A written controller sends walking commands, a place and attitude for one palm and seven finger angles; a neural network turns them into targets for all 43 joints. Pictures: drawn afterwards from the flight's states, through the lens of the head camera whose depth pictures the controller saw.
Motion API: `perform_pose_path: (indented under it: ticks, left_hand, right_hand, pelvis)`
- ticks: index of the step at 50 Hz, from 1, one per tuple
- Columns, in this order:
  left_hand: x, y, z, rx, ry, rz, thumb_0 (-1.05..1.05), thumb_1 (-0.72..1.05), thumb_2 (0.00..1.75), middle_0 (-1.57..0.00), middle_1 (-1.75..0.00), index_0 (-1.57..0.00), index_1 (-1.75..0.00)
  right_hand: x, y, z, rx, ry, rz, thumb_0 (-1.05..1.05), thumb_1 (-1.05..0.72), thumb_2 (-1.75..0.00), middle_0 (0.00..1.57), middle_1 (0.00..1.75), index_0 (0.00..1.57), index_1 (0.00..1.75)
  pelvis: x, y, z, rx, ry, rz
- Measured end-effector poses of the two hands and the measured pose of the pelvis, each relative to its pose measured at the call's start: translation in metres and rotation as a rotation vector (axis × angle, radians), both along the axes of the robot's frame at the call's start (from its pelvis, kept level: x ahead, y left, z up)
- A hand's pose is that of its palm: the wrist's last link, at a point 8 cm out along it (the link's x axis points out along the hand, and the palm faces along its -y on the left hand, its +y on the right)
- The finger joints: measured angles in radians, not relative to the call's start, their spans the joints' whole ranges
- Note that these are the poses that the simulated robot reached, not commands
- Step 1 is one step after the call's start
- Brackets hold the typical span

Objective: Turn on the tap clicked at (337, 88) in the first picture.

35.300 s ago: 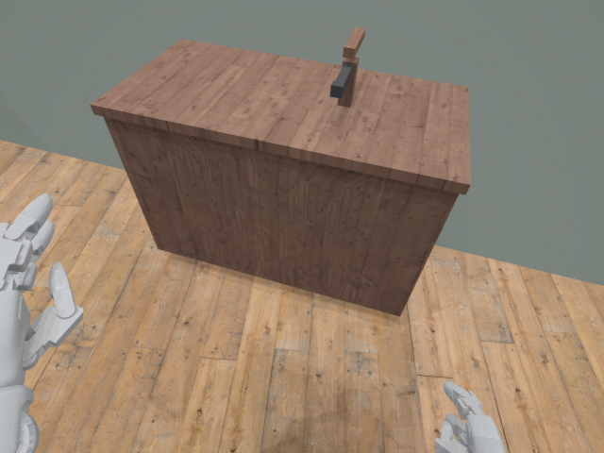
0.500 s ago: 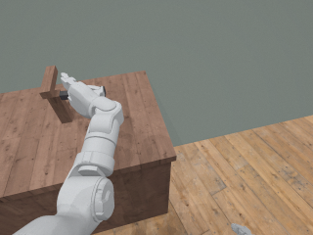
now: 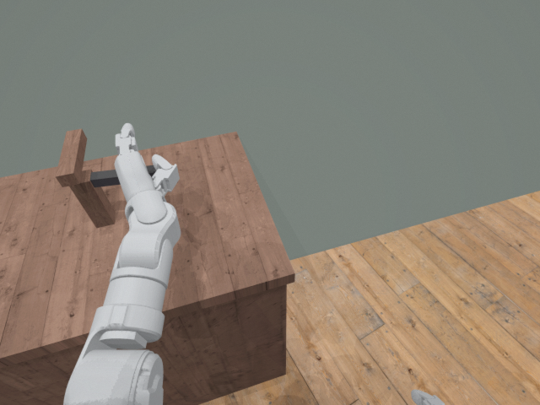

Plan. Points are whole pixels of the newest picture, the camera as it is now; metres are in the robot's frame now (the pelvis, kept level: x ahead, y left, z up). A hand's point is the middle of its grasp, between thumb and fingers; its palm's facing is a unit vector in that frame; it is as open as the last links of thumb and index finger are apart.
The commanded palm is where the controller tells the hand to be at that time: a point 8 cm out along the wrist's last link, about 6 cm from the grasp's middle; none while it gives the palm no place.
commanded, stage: draw the hand back beside the body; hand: left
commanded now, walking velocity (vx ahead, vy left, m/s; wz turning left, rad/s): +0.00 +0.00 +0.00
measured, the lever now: (162, 171) +0.51 +0.22 +0.07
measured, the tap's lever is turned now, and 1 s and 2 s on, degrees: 82 82 82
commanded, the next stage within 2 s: step back with the hand held close in 1.30 s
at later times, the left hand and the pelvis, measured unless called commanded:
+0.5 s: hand (113, 239) +0.29 +0.21 +0.15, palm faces +0.23 -0.95 -0.22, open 7.6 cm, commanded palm +0.25 +0.26 +0.17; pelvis +0.00 +0.02 +0.01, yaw +0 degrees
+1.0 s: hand (31, 294) +0.21 +0.27 +0.16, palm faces +0.38 -0.86 -0.33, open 7.4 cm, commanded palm +0.16 +0.31 +0.18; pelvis +0.01 +0.03 +0.01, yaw +1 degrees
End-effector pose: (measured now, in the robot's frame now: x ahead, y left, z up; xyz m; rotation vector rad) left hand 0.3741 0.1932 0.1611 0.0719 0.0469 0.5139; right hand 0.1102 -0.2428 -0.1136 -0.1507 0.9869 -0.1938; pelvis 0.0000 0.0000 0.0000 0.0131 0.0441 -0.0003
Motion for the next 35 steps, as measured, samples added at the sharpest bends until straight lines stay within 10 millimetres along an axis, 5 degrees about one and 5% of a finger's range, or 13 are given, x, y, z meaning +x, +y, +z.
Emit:
perform_pose_path:
  ticks: [7,14,24,35]
  left_hand:
    - [-0.042,0.032,-0.016,0.070,-0.012,-0.174,0.01,0.89,0.90,-0.16,-0.18,-0.17,-0.18]
    - [-0.088,0.059,-0.001,0.201,-0.101,-0.233,0.02,0.90,0.90,-0.16,-0.20,-0.17,-0.19]
    - [-0.114,0.059,0.001,0.216,-0.159,-0.307,0.02,0.89,0.90,-0.17,-0.23,-0.18,-0.22]
    - [-0.151,0.092,0.004,0.258,-0.146,-0.230,0.02,0.89,0.90,-0.19,-0.26,-0.20,-0.26]
  right_hand:
    - [0.007,0.000,0.016,0.019,-0.100,-0.019,0.01,-0.90,-0.90,0.20,0.29,0.20,0.30]
    - [0.025,0.010,0.022,0.007,-0.150,0.076,0.01,-0.90,-0.90,0.20,0.29,0.20,0.30]
    - [0.054,0.041,0.037,0.039,-0.231,0.127,0.01,-0.90,-0.90,0.20,0.29,0.20,0.30]
    - [0.057,0.053,0.036,0.037,-0.221,0.148,0.01,-0.90,-0.90,0.21,0.30,0.20,0.30]
  pelvis:
    - [0.000,0.003,0.006,-0.003,-0.073,-0.023]
    - [-0.006,0.010,0.008,-0.008,-0.114,-0.002]
    - [-0.005,0.020,0.010,-0.011,-0.124,-0.003]
    - [0.001,0.029,0.010,-0.017,-0.130,0.000]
